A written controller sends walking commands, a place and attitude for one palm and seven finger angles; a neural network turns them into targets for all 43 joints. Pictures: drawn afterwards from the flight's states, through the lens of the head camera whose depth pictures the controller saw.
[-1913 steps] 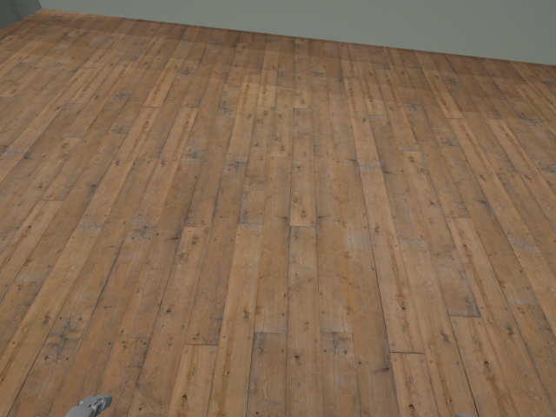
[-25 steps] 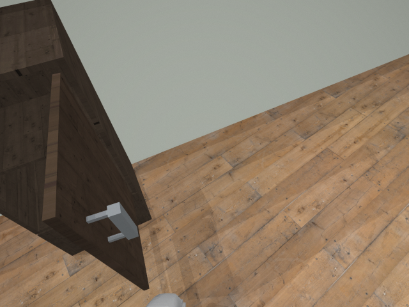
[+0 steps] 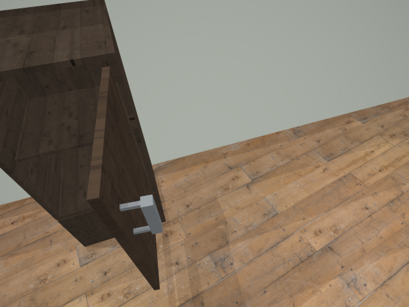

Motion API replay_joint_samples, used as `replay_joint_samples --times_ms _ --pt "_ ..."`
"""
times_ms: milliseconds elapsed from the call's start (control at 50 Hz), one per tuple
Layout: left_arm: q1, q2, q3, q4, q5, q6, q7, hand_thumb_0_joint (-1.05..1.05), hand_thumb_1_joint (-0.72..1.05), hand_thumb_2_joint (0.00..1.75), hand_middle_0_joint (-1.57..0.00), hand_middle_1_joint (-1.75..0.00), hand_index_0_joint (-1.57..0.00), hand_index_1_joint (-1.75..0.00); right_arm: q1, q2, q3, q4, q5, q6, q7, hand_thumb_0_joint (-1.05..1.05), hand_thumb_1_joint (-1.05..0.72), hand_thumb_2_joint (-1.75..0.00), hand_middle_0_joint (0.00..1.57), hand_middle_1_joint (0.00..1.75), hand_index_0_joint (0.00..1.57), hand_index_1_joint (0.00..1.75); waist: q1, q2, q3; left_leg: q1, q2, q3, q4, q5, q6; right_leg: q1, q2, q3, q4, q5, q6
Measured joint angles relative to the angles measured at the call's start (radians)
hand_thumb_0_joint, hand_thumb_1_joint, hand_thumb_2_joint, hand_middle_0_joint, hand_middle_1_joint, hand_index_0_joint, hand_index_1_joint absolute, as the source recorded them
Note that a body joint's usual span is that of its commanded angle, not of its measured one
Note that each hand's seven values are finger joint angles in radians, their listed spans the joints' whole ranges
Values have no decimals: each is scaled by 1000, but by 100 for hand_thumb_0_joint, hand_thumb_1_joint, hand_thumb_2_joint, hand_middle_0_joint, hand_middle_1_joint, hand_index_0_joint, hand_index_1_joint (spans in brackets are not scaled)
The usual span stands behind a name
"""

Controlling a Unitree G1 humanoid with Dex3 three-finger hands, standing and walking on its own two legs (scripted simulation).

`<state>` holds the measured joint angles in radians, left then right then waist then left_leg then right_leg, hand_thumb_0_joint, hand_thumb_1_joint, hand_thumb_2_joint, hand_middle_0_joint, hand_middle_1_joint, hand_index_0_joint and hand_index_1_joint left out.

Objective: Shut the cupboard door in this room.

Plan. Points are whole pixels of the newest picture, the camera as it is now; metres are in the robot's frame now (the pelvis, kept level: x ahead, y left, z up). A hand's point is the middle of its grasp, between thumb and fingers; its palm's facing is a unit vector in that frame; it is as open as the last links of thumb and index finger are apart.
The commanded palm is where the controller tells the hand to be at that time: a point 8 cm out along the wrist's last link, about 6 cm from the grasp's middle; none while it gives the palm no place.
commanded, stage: turn or walk to find it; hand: left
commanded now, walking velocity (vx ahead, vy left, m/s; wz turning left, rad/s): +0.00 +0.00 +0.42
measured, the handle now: (142, 217) +0.29 +0.16 -0.01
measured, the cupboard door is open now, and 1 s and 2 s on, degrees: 83 83 83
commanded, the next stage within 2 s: stand and wait in 0.46 s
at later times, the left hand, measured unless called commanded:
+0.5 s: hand out of the picture +0.00 +0.23 -0.16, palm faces +0.22 -0.94 -0.24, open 7.4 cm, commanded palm none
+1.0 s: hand out of the picture -0.06 +0.15 -0.17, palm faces +0.32 -0.92 -0.20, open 7.3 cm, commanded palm none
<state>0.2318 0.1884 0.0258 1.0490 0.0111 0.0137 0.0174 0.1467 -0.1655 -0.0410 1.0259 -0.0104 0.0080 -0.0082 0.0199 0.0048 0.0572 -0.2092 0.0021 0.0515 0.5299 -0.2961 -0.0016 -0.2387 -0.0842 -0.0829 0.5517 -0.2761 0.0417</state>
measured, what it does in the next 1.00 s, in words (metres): steps on the spot, turning left: left foot, then right foot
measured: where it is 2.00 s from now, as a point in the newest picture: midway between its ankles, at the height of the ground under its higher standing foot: outside the picture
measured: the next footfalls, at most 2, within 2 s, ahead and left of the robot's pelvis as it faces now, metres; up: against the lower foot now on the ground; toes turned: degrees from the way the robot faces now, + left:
left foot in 0.28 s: +0.01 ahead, +0.13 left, +0.00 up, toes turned +12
right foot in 0.64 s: +0.03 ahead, -0.11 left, +0.00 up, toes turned +8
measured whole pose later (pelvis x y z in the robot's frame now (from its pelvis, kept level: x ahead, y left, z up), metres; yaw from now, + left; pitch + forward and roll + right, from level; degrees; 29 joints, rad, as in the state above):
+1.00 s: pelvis -0.01 -0.02 +0.00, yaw +15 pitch +0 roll +0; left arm 0.27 0.15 0.02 1.09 0.01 0.00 0.02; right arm 0.18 -0.18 -0.04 1.09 -0.01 0.00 -0.02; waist 0.03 0.01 0.07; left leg -0.18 0.03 0.02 0.48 -0.28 -0.02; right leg -0.20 -0.03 -0.12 0.51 -0.30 -0.02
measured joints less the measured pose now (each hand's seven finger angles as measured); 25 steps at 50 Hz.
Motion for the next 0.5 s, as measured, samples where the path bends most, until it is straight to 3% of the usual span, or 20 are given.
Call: replay_joint_samples --times_ms 60,140,200,280,340,400,500 --pt "-5 -31 -3 -10 7 -9 -2 1 91 90 -20 -30 -20 -30 21 -26 -17 5 5 24 3 -1 -93 -90 21 30 20 30 -14 32 -3 -62 3 -27 152 -126 -9 1 0 -38 21 -22 -32" --pt "-12 -38 10 -37 16 -6 5 1 92 90 -20 -30 -21 -30 37 -43 -28 13 5 46 11 0 -92 -90 20 30 20 30 -8 12 13 -139 0 -23 367 -208 -17 13 -22 -64 -5 -13 -38" --pt "-18 -21 18 -50 18 -3 2 1 92 90 -20 -30 -21 -30 46 -45 -30 6 6 45 16 0 -92 -90 20 30 20 30 -12 -11 29 -133 10 -5 310 -191 -28 12 -42 -87 -9 -5 -30" --pt "-13 6 27 -62 10 6 -2 1 92 90 -20 -30 -21 -30 65 -48 -25 -13 3 32 22 0 -92 -90 20 30 20 30 -20 -25 31 -61 21 14 74 -46 -26 -23 -63 -120 59 -35 -8" --pt "-18 35 38 -61 2 33 -1 1 91 90 -20 -30 -21 -30 70 -31 -24 -24 -7 18 20 0 -91 -90 20 30 20 30 -21 -52 33 -85 2 13 90 -12 22 -107 -56 -55 241 -191 7" --pt "-32 46 43 -48 3 49 -4 1 91 90 -20 -30 -20 -30 81 -19 -18 -29 -12 12 9 0 -91 -90 20 30 20 30 -27 -41 21 -77 0 -3 43 11 32 -182 -17 2 423 -206 7" --pt "-53 43 39 -66 -1 40 -9 1 91 90 -20 -30 -20 -30 81 -10 -9 -27 -13 13 6 0 -91 -90 20 30 20 30 -29 -12 9 -61 -6 -33 -48 73 28 -192 7 28 405 -172 14"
